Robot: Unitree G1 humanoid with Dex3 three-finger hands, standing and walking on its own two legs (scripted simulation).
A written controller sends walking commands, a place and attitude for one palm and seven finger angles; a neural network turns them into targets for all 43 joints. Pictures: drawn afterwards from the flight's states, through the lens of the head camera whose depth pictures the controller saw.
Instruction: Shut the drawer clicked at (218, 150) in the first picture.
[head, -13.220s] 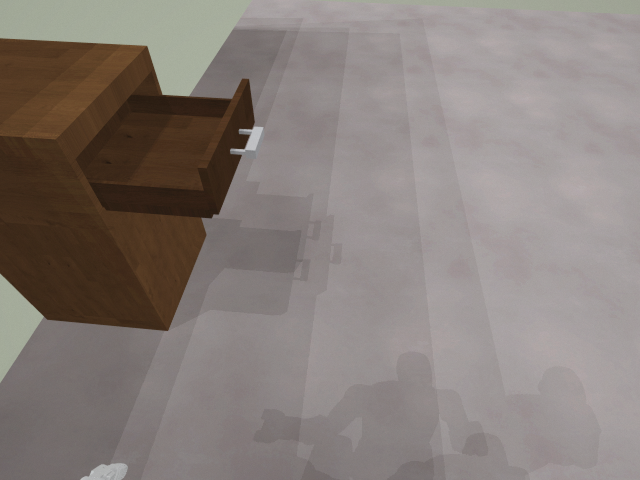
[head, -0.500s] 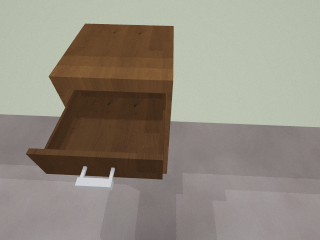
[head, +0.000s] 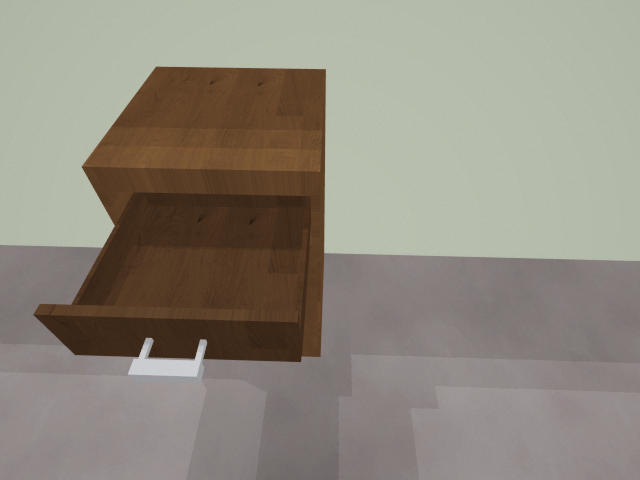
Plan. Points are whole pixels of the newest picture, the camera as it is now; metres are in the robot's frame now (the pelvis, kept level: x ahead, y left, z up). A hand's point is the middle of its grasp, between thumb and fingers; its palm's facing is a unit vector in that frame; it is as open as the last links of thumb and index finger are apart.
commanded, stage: come to a stop and stand still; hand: left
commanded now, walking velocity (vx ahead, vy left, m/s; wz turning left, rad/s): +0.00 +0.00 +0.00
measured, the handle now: (171, 357) +0.32 +0.27 -0.12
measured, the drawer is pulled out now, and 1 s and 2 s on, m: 0.29 0.29 0.29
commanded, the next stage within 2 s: look again from close up in 0.36 s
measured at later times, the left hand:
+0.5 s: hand out of the picture -0.05 +0.15 -0.18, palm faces +0.05 -0.99 -0.15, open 7.4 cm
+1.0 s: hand out of the picture -0.02 +0.23 -0.18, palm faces +0.05 -0.98 -0.19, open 7.4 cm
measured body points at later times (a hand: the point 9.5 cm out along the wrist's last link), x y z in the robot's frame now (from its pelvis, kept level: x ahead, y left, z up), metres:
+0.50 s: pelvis -0.01 +0.00 +0.00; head +0.00 +0.00 +0.45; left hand -0.05 +0.20 -0.16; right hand -0.05 -0.20 -0.16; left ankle -0.03 +0.14 -0.74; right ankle +0.01 -0.08 -0.74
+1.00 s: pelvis -0.02 +0.06 +0.00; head -0.02 +0.06 +0.45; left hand -0.02 +0.28 -0.16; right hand -0.02 -0.16 -0.16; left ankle -0.03 +0.14 -0.74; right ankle +0.01 -0.08 -0.74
